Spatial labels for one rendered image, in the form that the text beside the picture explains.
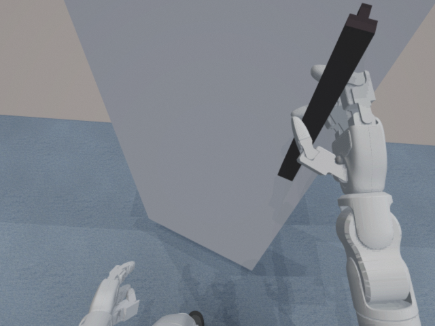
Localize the left robot forearm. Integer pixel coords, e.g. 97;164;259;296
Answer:
79;310;113;326

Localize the fridge door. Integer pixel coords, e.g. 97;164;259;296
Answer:
64;0;435;271

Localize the left robot hand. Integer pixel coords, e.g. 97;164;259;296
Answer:
88;261;139;326

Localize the handle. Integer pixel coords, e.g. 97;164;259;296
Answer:
278;3;378;181

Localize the right robot hand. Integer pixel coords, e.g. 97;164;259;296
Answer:
291;65;387;194

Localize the robot left foot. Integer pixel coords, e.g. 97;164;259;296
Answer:
189;311;204;326

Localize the right robot forearm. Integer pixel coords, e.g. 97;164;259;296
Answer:
336;192;421;326

